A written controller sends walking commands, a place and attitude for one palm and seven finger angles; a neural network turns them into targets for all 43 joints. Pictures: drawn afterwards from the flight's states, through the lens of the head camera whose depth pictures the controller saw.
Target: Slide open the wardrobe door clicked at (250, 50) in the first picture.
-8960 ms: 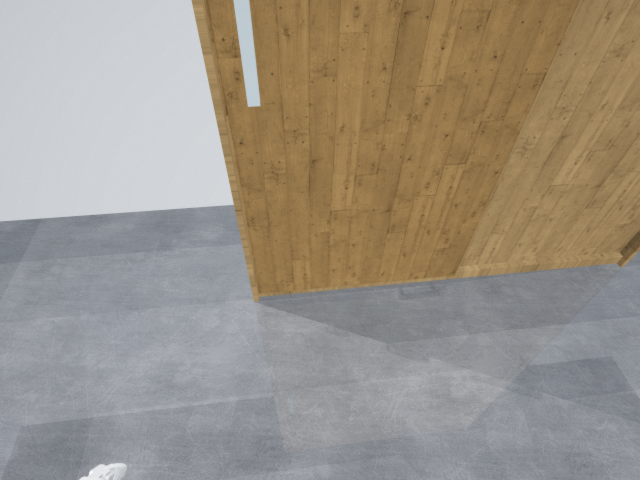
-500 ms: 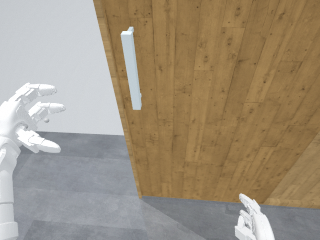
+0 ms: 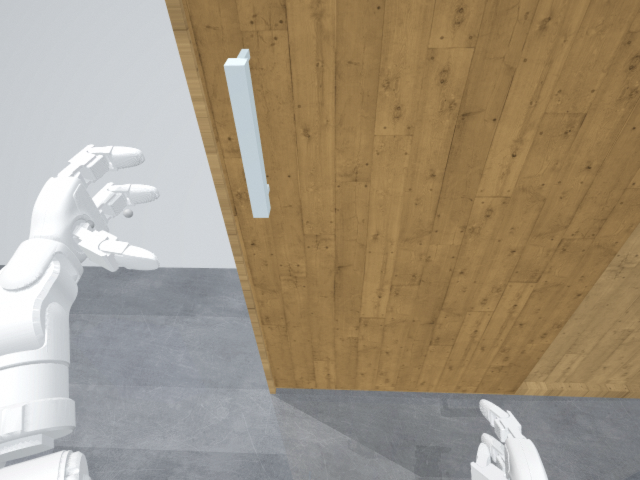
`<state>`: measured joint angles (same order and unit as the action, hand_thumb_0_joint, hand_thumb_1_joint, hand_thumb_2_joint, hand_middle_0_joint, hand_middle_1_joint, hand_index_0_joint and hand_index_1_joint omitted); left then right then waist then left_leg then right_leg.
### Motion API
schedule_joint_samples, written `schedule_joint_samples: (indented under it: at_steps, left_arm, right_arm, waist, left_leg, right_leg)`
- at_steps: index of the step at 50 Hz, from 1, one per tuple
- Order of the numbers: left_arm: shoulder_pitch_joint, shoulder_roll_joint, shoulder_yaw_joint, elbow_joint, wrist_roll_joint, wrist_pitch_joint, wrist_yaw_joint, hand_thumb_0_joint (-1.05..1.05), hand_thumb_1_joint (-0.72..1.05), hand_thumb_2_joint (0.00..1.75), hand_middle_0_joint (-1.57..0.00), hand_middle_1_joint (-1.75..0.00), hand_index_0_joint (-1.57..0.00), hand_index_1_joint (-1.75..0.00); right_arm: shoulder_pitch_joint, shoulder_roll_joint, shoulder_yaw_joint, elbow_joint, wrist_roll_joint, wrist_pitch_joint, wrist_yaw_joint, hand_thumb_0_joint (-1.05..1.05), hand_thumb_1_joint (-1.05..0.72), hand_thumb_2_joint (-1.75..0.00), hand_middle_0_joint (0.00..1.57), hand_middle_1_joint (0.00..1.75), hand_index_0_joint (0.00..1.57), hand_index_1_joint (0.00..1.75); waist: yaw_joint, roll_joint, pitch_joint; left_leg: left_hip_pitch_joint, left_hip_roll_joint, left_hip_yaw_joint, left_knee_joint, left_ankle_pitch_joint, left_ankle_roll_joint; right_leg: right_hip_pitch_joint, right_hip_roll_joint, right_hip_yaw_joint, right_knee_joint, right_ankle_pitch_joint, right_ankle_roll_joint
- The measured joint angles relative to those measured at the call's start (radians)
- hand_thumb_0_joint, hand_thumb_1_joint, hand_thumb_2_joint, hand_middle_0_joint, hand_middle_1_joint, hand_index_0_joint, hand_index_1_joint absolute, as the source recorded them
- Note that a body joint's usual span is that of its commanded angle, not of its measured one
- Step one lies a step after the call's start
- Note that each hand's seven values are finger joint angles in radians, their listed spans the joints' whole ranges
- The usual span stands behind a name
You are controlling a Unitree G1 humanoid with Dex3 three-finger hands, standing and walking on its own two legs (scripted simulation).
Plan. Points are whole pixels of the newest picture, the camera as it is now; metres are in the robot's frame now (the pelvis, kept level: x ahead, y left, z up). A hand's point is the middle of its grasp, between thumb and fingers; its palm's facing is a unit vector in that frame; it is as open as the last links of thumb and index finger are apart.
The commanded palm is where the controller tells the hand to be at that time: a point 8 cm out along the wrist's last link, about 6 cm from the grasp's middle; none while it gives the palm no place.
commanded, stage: move the hooked fingers beside the handle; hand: left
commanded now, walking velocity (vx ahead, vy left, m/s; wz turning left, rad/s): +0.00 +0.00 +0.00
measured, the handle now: (253, 140) +0.54 +0.15 +0.18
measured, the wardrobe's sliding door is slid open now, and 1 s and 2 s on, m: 0.00 0.00 0.00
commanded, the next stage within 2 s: none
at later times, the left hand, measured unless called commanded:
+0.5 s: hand (165, 181) +0.40 +0.23 +0.20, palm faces +0.06 -1.00 -0.01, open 14.0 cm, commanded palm +0.38 +0.28 +0.20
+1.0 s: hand (200, 156) +0.47 +0.21 +0.20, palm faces +0.05 -1.00 +0.00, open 14.0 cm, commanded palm +0.45 +0.26 +0.19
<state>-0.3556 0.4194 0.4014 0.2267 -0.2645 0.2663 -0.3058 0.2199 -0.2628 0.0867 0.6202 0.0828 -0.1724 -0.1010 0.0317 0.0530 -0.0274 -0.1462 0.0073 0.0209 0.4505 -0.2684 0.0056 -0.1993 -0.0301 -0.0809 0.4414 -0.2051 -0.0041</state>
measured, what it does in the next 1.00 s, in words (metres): stands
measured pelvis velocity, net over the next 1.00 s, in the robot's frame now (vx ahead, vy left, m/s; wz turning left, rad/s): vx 0.01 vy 0.01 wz -0.02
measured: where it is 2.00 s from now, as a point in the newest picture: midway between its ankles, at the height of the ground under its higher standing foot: outside the picture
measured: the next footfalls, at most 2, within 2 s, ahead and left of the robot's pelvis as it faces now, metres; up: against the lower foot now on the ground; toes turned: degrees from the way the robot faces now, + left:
none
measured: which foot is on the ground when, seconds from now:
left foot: down 0.00-1.00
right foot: down 0.00-1.00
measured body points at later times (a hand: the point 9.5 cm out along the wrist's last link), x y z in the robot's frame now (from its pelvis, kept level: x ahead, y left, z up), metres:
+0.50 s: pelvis +0.00 +0.00 +0.00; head +0.00 -0.01 +0.45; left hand +0.39 +0.28 +0.21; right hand +0.14 -0.25 -0.09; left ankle -0.01 +0.12 -0.74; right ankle +0.02 -0.12 -0.74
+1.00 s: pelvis +0.01 +0.01 +0.00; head +0.03 +0.00 +0.45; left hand +0.46 +0.26 +0.20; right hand +0.09 -0.26 -0.11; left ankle -0.01 +0.12 -0.74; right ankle +0.02 -0.12 -0.74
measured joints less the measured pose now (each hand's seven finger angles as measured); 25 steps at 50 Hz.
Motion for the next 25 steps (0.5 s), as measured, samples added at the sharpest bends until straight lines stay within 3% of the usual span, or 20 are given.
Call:
schedule_joint_samples:
  at_steps: [11, 25]
  left_arm:
    - [-0.098, 0.023, -0.021, 0.145, 0.02, -0.031, 0.001, -0.01, -0.5, 0.3, -0.3, -1.2, -0.3, -1.2]
    - [-0.255, 0.031, -0.043, 0.339, 0.049, -0.103, 0.025, -0.01, -0.5, 0.3, -0.3, -1.2, -0.3, -1.2]
  right_arm:
    - [0.015, -0.012, -0.01, 0.01, 0.007, 0.012, -0.012, 0.01, -0.91, -0.9, 0.2, 0.3, 0.2, 0.3]
    - [0.051, -0.013, -0.016, 0.021, 0.002, 0.024, -0.001, 0.01, -0.91, -0.9, 0.2, 0.3, 0.2, 0.3]
  waist:
    - [-0.007, -0.008, 0.001]
    - [-0.042, -0.015, -0.002]
  left_leg:
    - [-0.021, 0.003, -0.006, 0.009, 0.001, -0.001]
    - [-0.051, 0.005, 0.008, 0.002, 0.005, 0.001]
  right_leg:
    - [-0.014, 0.003, -0.006, -0.003, 0.005, -0.002]
    - [-0.05, 0.006, 0.008, -0.009, 0.014, -0.001]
